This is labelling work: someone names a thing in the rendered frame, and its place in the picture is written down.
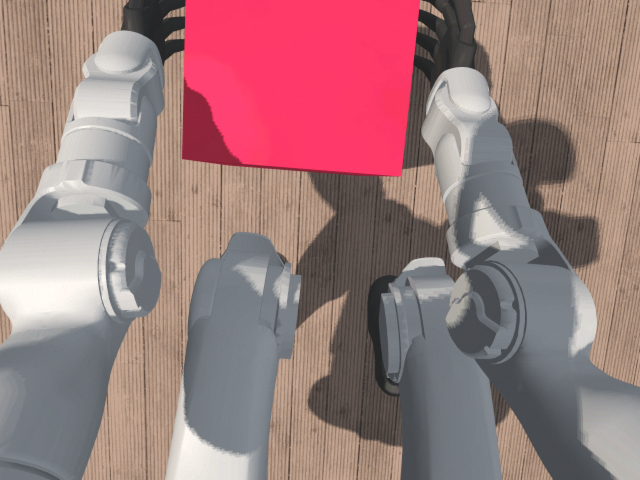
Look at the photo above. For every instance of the right robot forearm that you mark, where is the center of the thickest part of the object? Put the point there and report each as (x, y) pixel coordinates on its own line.
(481, 186)

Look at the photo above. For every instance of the robot left hand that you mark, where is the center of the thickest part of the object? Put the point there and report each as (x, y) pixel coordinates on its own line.
(146, 17)

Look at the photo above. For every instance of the robot right foot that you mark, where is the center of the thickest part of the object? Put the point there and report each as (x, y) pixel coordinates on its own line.
(373, 307)

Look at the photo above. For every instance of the right robot shin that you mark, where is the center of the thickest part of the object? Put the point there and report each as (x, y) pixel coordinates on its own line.
(419, 267)

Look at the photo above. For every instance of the left robot upper arm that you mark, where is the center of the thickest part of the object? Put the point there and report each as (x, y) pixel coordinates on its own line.
(71, 289)

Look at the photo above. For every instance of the robot right hand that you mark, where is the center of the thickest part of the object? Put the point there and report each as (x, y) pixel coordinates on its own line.
(457, 46)

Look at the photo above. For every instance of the left robot forearm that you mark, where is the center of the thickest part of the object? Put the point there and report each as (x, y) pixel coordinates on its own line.
(108, 141)

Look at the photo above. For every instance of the right robot upper arm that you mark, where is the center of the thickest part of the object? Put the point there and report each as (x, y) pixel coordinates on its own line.
(530, 328)

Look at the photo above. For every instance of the carton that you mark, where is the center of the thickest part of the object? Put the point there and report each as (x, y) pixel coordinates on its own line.
(303, 85)

